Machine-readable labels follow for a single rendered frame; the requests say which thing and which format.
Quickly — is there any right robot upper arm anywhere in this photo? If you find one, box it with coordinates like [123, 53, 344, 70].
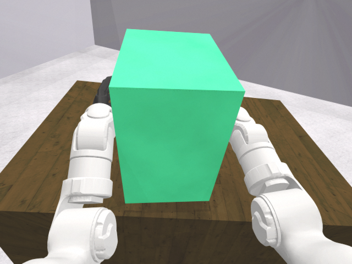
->
[251, 188, 352, 264]

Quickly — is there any left robot forearm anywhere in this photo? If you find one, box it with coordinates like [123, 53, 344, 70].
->
[47, 103, 116, 249]

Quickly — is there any robot left hand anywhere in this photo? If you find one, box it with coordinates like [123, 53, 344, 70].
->
[93, 76, 112, 107]

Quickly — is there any carton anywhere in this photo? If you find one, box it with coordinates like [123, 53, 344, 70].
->
[109, 29, 245, 204]

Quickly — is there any pedestal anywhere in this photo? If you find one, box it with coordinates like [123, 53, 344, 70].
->
[0, 80, 352, 264]

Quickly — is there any right robot forearm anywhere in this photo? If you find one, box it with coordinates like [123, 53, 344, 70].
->
[229, 107, 323, 231]

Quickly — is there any left robot upper arm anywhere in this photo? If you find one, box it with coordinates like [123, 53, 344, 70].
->
[22, 207, 118, 264]

